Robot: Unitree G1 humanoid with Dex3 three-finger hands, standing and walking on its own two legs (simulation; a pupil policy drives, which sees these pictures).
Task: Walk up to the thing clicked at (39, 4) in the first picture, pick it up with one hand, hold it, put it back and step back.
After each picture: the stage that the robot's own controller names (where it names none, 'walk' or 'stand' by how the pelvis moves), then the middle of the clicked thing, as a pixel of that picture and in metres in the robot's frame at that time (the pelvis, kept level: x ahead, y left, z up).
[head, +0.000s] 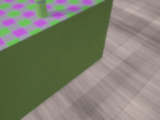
stand; out of the picture +0.92 +0.25 +0.07
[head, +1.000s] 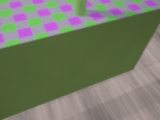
rise first; out of the picture +0.85 +0.07 +0.09
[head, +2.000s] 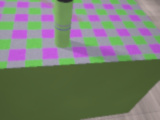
rise first; (63, 20) +0.59 +0.10 +0.10
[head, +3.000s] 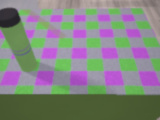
stand; (19, 44) +0.46 +0.24 +0.11
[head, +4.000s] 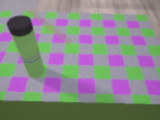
stand; (29, 51) +0.44 +0.20 +0.08
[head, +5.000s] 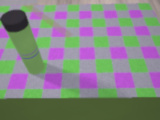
walk; (26, 47) +0.44 +0.20 +0.09
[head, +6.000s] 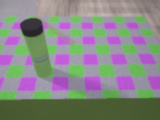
stand; (38, 51) +0.46 +0.17 +0.07
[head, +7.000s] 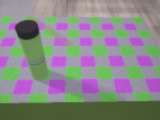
stand; (34, 54) +0.45 +0.18 +0.07
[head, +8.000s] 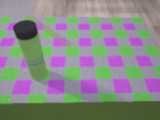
stand; (33, 54) +0.44 +0.19 +0.07
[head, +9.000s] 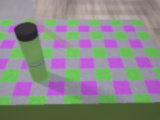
stand; (33, 56) +0.44 +0.19 +0.07
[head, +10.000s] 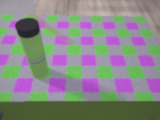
rise first; (34, 52) +0.44 +0.19 +0.07
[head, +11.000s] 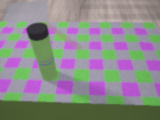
go down; (44, 55) +0.45 +0.18 +0.07
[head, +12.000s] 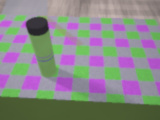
go down; (43, 50) +0.46 +0.17 +0.08
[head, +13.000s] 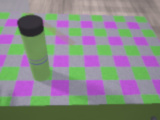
go down; (36, 52) +0.43 +0.16 +0.10
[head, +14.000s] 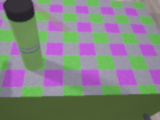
close in; (27, 40) +0.44 +0.16 +0.11
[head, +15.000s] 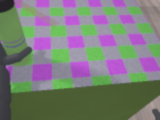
close; (11, 33) +0.46 +0.19 +0.14
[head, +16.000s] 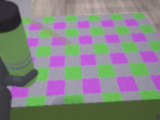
lift; (15, 53) +0.33 +0.17 +0.21
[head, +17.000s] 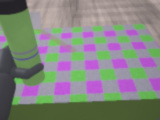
lift; (23, 45) +0.33 +0.16 +0.25
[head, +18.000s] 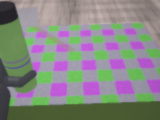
hold; (14, 53) +0.32 +0.19 +0.22
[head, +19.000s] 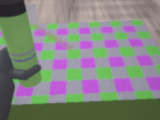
crouch; (21, 47) +0.35 +0.17 +0.22
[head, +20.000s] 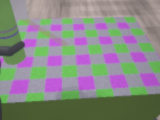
crouch; (3, 25) +0.42 +0.22 +0.23
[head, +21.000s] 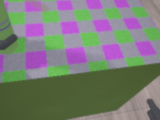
lower; out of the picture +0.50 +0.20 +0.15
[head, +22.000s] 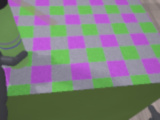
lower; (6, 34) +0.45 +0.20 +0.14
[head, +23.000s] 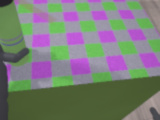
lower; (9, 31) +0.46 +0.18 +0.14
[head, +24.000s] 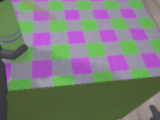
lower; (6, 28) +0.47 +0.19 +0.14
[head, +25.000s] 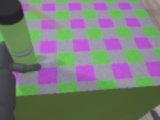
open; (19, 43) +0.43 +0.17 +0.13
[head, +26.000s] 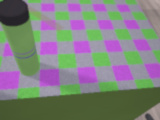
sink last; (22, 44) +0.42 +0.16 +0.12
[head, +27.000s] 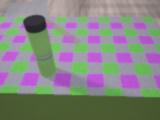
sink last; (42, 49) +0.45 +0.18 +0.11
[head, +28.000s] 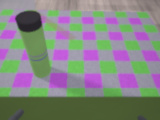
stand; (36, 48) +0.43 +0.17 +0.11
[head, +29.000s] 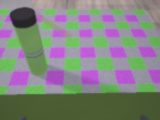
stand; (32, 46) +0.44 +0.18 +0.12
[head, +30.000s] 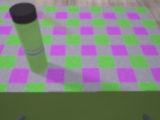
stand; (32, 43) +0.44 +0.18 +0.13
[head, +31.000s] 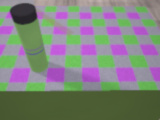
stand; (32, 42) +0.44 +0.18 +0.13
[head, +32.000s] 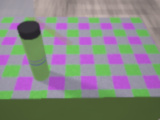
stand; (36, 54) +0.45 +0.18 +0.07
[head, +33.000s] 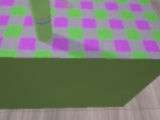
walk; (41, 12) +0.57 +0.16 +0.09
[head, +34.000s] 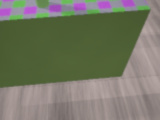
walk; out of the picture +0.84 +0.25 +0.10
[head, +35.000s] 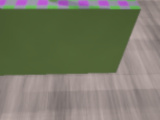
stand; out of the picture +1.04 +0.21 +0.09
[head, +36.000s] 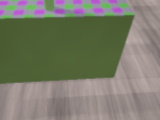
stand; out of the picture +1.04 +0.22 +0.07
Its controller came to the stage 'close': yes
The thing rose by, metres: 0.19
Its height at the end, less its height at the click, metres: +0.00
